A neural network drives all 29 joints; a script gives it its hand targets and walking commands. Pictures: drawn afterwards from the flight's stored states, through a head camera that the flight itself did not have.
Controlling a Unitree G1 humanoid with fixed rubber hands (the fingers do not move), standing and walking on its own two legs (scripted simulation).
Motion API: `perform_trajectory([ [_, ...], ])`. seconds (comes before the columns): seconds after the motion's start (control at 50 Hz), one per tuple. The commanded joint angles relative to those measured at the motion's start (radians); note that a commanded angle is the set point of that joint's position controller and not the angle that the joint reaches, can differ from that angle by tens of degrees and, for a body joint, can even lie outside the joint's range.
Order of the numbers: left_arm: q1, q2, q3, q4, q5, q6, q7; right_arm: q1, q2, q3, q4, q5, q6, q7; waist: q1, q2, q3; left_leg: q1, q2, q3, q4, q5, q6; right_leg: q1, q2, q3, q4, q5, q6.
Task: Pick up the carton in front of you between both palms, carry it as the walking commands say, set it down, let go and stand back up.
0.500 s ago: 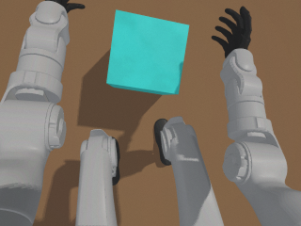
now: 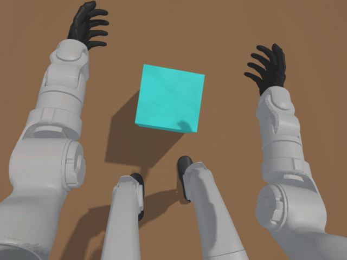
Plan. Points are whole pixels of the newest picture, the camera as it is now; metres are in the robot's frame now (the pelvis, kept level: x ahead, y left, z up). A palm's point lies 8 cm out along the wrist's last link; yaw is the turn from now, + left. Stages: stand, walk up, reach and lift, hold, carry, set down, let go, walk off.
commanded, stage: let go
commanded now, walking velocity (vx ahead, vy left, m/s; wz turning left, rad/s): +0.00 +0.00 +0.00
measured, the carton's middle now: (167, 104) +0.47 -0.07 -0.50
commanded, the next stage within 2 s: stand in 1.36 s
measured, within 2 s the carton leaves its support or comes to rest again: neither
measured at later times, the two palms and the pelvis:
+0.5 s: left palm (36, 125) +0.38 +0.17 +0.02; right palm (331, 139) +0.31 -0.27 +0.03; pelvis +0.06 -0.02 +0.12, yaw +1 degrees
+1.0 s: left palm out of the picture +0.27 +0.24 +0.09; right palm (345, 183) +0.26 -0.23 +0.09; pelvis +0.10 +0.01 +0.16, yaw -1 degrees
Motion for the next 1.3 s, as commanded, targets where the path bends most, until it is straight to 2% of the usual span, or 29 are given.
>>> perform_trajectory([
  [0.0,-0.168,0.054,0.035,-0.105,0.029,-0.028,0.007,-0.082,-0.093,-0.004,-0.105,-0.031,-0.030,0.019,-0.024,0.112,-0.934,0.580,-0.028,0.032,-0.188,0.320,-0.019,0.605,0.044,-0.121,-0.105,0.372,0.036],
  [0.12,0.122,-0.067,0.080,-0.267,0.087,-0.048,0.078,0.159,-0.116,0.047,-0.177,-0.097,-0.056,0.095,0.001,0.089,-0.977,0.761,-0.036,0.030,-0.301,0.447,-0.039,0.808,0.048,-0.110,-0.201,0.448,0.011],
  [0.2,0.306,-0.130,0.083,-0.424,0.091,-0.065,0.133,0.296,-0.162,0.103,-0.230,-0.116,-0.069,0.147,0.015,0.048,-0.846,0.800,-0.042,0.035,-0.406,0.355,-0.043,0.964,0.044,-0.084,-0.277,0.403,-0.007],
  [0.26,0.415,-0.148,0.072,-0.505,0.071,-0.083,0.147,0.394,-0.172,0.160,-0.245,-0.100,-0.080,0.173,0.021,0.019,-0.705,0.804,-0.039,0.042,-0.482,0.251,-0.037,1.074,0.033,-0.060,-0.344,0.345,-0.016],
  [0.34,0.591,-0.150,0.045,-0.525,0.035,-0.116,0.138,0.554,-0.176,0.229,-0.240,-0.067,-0.100,0.187,0.029,-0.020,-0.548,0.810,-0.026,0.053,-0.556,0.158,-0.024,1.215,0.015,-0.026,-0.417,0.302,-0.017],
  [0.4,0.724,-0.138,0.029,-0.508,0.019,-0.142,0.119,0.676,-0.174,0.272,-0.250,-0.044,-0.117,0.186,0.041,-0.044,-0.461,0.837,-0.018,0.058,-0.593,0.152,-0.014,1.317,0.006,-0.004,-0.461,0.324,-0.011],
  [0.46,0.847,-0.124,0.018,-0.492,0.013,-0.166,0.104,0.784,-0.172,0.307,-0.282,-0.025,-0.132,0.177,0.057,-0.067,-0.400,0.880,-0.017,0.059,-0.626,0.182,-0.007,1.414,0.001,0.016,-0.497,0.399,-0.003],
  [0.54,1.000,-0.104,0.002,-0.495,0.001,-0.194,0.086,0.925,-0.176,0.343,-0.341,-0.008,-0.147,0.160,0.075,-0.094,-0.349,0.963,-0.017,0.057,-0.685,0.253,-0.002,1.547,-0.003,0.036,-0.541,0.559,0.006],
  [0.62,1.116,-0.094,-0.015,-0.512,-0.008,-0.212,0.073,1.019,-0.186,0.362,-0.372,0.005,-0.156,0.148,0.098,-0.075,-0.265,1.092,-0.011,0.051,-0.752,0.328,-0.001,1.611,0.003,0.038,-0.598,0.621,0.010],
  [0.74,1.261,-0.091,-0.040,-0.558,-0.023,-0.213,0.047,1.078,-0.210,0.361,-0.352,0.011,-0.156,0.146,0.134,0.001,-0.121,1.333,0.009,0.032,-0.842,0.441,-0.018,1.598,0.029,0.012,-0.704,0.527,0.001],
  [0.8,1.319,-0.087,-0.053,-0.581,-0.031,-0.199,0.030,1.083,-0.222,0.349,-0.333,0.001,-0.147,0.149,0.153,0.019,-0.054,1.409,0.022,0.020,-0.877,0.478,-0.026,1.598,0.040,-0.002,-0.742,0.454,-0.009],
  [0.9,1.358,-0.082,-0.086,-0.624,-0.057,-0.164,-0.001,1.091,-0.231,0.331,-0.317,-0.029,-0.116,0.148,0.154,-0.004,0.031,1.469,0.038,0.011,-0.915,0.491,-0.031,1.621,0.054,-0.018,-0.775,0.371,-0.017],
  [1.04,1.349,-0.069,-0.109,-0.659,-0.075,-0.114,-0.021,1.076,-0.231,0.314,-0.311,-0.061,-0.063,0.148,0.148,-0.033,0.135,1.459,0.046,0.014,-0.946,0.393,-0.023,1.662,0.058,-0.030,-0.783,0.278,-0.023],
  [1.08,1.343,-0.066,-0.106,-0.662,-0.070,-0.101,-0.022,1.068,-0.230,0.312,-0.315,-0.064,-0.051,0.150,0.151,-0.029,0.154,1.445,0.047,0.017,-0.951,0.361,-0.020,1.678,0.057,-0.033,-0.780,0.260,-0.023],
  [1.1,1.396,-0.066,-0.104,-0.604,-0.083,-0.130,-0.001,1.025,-0.267,0.311,-0.384,-0.077,-0.001,0.125,0.154,-0.034,0.104,1.504,0.048,0.014,-0.908,0.457,-0.021,1.647,0.082,-0.040,-0.753,0.237,-0.013],
  [1.12,1.381,-0.064,-0.104,-0.617,-0.075,-0.133,0.009,1.048,-0.261,0.321,-0.362,-0.074,0.014,0.116,0.158,-0.012,0.113,1.501,0.046,0.014,-0.898,0.478,-0.028,1.635,0.078,-0.041,-0.749,0.229,-0.018],
  [1.28,1.372,-0.052,-0.098,-0.619,-0.067,-0.108,0.018,1.034,-0.236,0.344,-0.379,-0.062,0.057,0.096,0.168,-0.008,0.156,1.453,0.032,0.032,-0.900,0.384,-0.019,1.635,0.066,-0.027,-0.746,0.219,-0.021],
])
